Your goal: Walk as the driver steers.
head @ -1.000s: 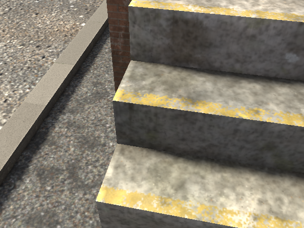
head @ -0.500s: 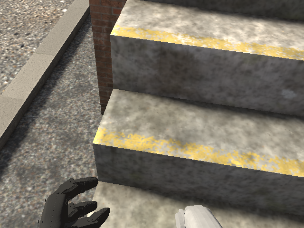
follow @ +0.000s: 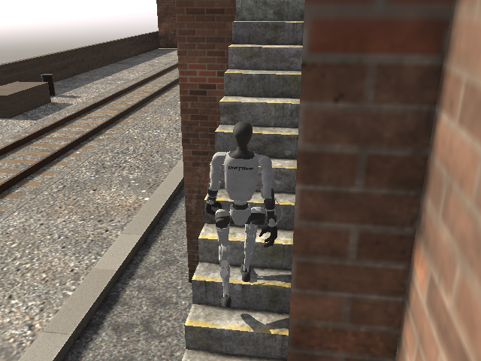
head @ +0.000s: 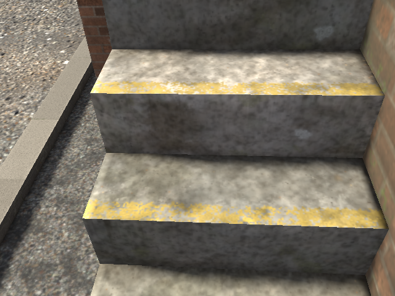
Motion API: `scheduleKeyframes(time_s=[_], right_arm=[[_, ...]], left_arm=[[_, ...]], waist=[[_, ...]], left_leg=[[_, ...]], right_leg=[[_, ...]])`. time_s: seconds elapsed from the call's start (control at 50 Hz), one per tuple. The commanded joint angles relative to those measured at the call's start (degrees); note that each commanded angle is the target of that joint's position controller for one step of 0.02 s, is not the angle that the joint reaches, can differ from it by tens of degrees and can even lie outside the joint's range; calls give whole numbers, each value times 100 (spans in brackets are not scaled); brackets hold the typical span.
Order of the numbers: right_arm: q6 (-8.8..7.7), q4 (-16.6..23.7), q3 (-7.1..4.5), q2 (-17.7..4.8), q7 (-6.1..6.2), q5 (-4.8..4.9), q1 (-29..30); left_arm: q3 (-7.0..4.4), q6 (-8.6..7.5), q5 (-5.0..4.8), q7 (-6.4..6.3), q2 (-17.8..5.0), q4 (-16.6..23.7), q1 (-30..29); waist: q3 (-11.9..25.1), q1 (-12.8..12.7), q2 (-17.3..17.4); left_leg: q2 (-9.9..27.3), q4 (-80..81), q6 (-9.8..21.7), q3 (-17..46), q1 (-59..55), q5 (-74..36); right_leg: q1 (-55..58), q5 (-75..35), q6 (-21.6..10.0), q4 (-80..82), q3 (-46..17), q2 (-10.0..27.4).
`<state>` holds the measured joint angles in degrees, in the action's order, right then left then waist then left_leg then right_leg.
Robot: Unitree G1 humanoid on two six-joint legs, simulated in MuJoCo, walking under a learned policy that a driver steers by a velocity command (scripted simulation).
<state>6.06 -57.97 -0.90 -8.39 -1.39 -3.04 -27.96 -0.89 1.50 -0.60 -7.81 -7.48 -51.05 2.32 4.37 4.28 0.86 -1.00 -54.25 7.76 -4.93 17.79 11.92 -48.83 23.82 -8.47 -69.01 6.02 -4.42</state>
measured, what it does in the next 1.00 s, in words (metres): steps on the spot: left foot 0.20 m lower, then right foot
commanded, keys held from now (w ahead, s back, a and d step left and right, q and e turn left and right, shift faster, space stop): w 1.00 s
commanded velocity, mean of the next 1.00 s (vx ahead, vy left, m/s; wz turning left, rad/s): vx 0.42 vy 0.00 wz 0.00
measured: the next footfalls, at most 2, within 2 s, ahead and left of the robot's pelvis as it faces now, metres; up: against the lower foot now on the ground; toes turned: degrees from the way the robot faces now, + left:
left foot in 0.12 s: -0.06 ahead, +0.08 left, -0.20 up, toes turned +6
right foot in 0.48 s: -0.10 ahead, -0.21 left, -0.20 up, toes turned +0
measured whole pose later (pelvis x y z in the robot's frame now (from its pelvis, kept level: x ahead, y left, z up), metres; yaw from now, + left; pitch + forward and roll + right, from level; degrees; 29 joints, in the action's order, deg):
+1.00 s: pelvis +0.06 +0.01 -0.04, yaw +1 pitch +3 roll +3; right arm 2.9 -38.5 0.7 -6.3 -3.0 -2.1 -0.9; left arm -2.1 -7.5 -3.1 -0.9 -7.5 -52.4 21.8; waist 1.5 0.1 -0.1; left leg 0.7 -82.2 5.4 -8.8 52.4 32.3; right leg -10.6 -0.8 -3.1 -48.9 -1.9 11.2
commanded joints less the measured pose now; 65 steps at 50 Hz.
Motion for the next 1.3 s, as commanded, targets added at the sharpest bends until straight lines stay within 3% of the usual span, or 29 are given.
scheduleKeyframes(time_s=[0.02,0.08,0.12,0.14,0.16,0.18,0.2,0.26,0.28,0.36,0.44,0.48,0.5,0.52,0.54,0.58,0.62,0.74,0.78,0.8,0.86,0.94,0.96,0.98,1.0,1.04,1.1,1.16,1.3], right_arm=[[5,-206,-19,-154,11,46,-634],[-84,-622,91,12,-129,45,-1122],[-294,-225,172,94,-155,-262,260],[-402,241,223,50,-159,-383,1517],[-536,359,-101,-987,-38,-480,1396],[-802,658,-438,-1878,192,-51,1508],[-901,508,-267,-1348,455,206,1276],[-1117,297,-318,-1156,444,-69,-336],[-1075,1118,49,-915,206,194,-146],[-1031,1727,-157,-1538,147,145,1468],[-590,1796,-281,-1626,90,130,1838],[-375,1694,-22,-672,-243,-47,1615],[-523,1818,142,-416,-412,-95,1267],[-647,1732,251,-367,-457,51,1476],[-813,1626,213,-609,-322,313,1859],[-836,1820,55,-1171,-104,348,2444],[-661,1823,223,-746,-105,349,2332],[-425,2625,603,-533,-136,254,3571],[-267,3065,572,-667,-317,110,5101],[-277,2812,470,484,-196,264,4072],[-210,2655,425,398,-142,280,3674],[-285,2416,57,-227,-103,155,1337],[-395,2087,-161,-629,-88,27,1024],[-403,1843,-440,-1274,-125,-51,819],[-350,1710,-557,-1415,-129,91,1218],[-531,1462,-447,-1103,-61,123,2103],[-1068,668,-183,-62,-91,-8,1486],[-1454,274,-184,-141,-102,36,830],[-1653,-159,-72,-464,-61,165,-223]], left_arm=[[-173,84,-118,-279,-515,367,147],[-132,129,-294,-493,-170,646,-478],[-44,201,-602,-378,661,335,98],[-95,84,-450,-395,651,508,218],[-112,-33,-214,-360,343,972,258],[-136,-22,121,-296,-258,1484,-235],[-314,-51,357,-229,-804,1260,-876],[-324,-279,255,221,-431,821,-799],[-160,-304,282,1114,-558,433,981],[-165,-163,526,1417,-621,646,1238],[51,-69,521,1661,-297,919,1720],[-100,-237,544,1542,-684,344,2556],[-401,-330,490,1221,-1918,351,2984],[-357,-330,918,1232,-1900,33,3929],[-342,-421,772,1428,-1784,-148,3374],[9,-368,810,1598,-867,-350,3372],[172,-423,886,1529,-458,-430,2759],[291,-750,993,1405,-509,-1442,3018],[249,-911,896,1435,-652,-1385,3397],[-59,-823,-343,459,-957,-432,2449],[-86,-691,-348,34,-656,-362,2919],[-303,-1047,-265,535,-1418,46,2336],[-301,-1127,-355,704,-1118,315,2090],[-316,-1180,-357,889,-734,666,1847],[-392,-1051,-196,925,-604,654,1407],[-278,-934,14,824,2,1344,1070],[-46,-855,138,679,197,1569,882],[16,-720,30,589,233,1511,641],[148,-314,-138,501,225,2229,-980]], waist=[[-392,-193,-1014],[-430,94,18],[-121,-467,2350],[-593,-1139,1662],[-862,-1341,1609],[-1415,-1204,2049],[-1593,-734,613],[-521,331,-598],[-894,633,-1026],[36,-123,338],[15,-632,378],[265,-521,-54],[317,-640,-873],[320,-1216,-1199],[-524,-1184,-979],[-606,-1090,-541],[-879,-564,-673],[-491,-364,-71],[-295,-571,-947],[-1152,-205,-1123],[-1163,-348,-542],[1325,704,-2172],[1274,772,-1524],[1428,675,717],[1313,534,970],[360,-366,706],[-781,-636,83],[-1029,-676,-700],[-1173,-277,373]], left_leg=[[239,1878,482,-158,-526,-63],[485,3546,1088,-212,-1209,-1359],[1013,3562,1285,743,608,-1245],[1043,3336,756,713,1341,-1028],[1700,4201,730,1149,1450,486],[3227,5656,1298,3217,1896,2452],[2776,5236,1137,3117,489,1874],[2208,3858,880,2143,-2434,967],[2148,4092,1135,3068,-1753,1586],[1346,4224,432,933,-84,1026],[1566,3123,785,1562,-361,1844],[928,725,698,766,1065,240],[16,-1071,-85,437,4001,709],[-30,-3510,-186,1723,5190,563],[-244,-5736,-211,1600,6641,501],[-215,-6646,150,1445,6817,-452],[300,-7607,431,1391,7253,3],[1053,-7026,614,459,8030,402],[1296,-6149,510,-224,5690,-329],[991,-6831,-42,176,5194,881],[736,-4523,-7,-169,4689,2348],[-564,-1117,429,-361,361,2470],[279,172,582,1605,-118,2607],[1396,2427,468,4451,-741,3320],[1630,3516,389,5620,-98,4214],[1602,3297,52,4498,737,3877],[1538,2884,-84,2927,1283,2235],[1641,3176,-506,1819,680,-124],[964,4525,-857,124,51,-2645]], right_leg=[[-370,3226,-53,2901,-2697,1058],[-881,2306,244,730,-1532,624],[-109,970,534,-5616,223,-700],[-690,825,649,-7049,-297,-447],[-808,1130,675,-6914,-716,-143],[-1066,1077,594,-6613,-1525,790],[-2182,643,716,-6546,-1775,543],[-2481,-1091,634,-4943,-1341,329],[-2727,-1487,846,-5024,-1951,55],[1338,-217,824,121,-389,630],[3079,-328,630,4849,-537,708],[4020,-2117,307,4811,-1242,1031],[5676,-2667,-1351,4500,-4232,2559],[5626,-103,-1569,5117,-5865,2919],[5466,441,-1348,5159,-4816,2633],[4638,376,-1283,5349,-3333,2079],[4088,251,-1076,5535,-2892,2202],[3057,404,-383,5887,-1575,1858],[1098,-108,-465,6799,-1189,1679],[2082,-448,-443,7714,-1607,2253],[3978,-4260,-209,6925,-242,1975],[4884,-12434,-360,3032,-134,2443],[3249,-10029,-39,1478,-48,1685],[1765,-5128,194,-368,-383,740],[1280,-2535,350,-3532,-1262,236],[131,-2612,380,-5774,-1811,253],[-1138,-2036,124,-7004,-1928,48],[-1906,-1632,79,-6660,-1982,-103],[-2350,-990,156,-5609,18,-344]])
Keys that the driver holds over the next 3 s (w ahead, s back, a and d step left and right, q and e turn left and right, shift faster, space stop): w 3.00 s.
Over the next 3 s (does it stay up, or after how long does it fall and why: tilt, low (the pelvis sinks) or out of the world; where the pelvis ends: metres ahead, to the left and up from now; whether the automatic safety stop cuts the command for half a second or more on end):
stays up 0.34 -0.05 0.42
